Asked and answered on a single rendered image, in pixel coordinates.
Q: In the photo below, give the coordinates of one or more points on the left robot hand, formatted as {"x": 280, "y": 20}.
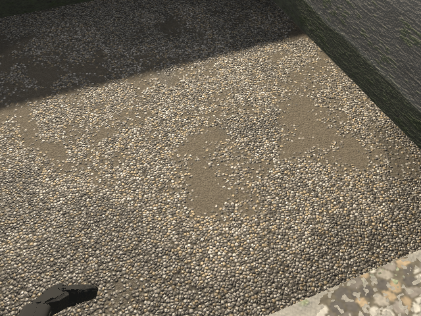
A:
{"x": 58, "y": 298}

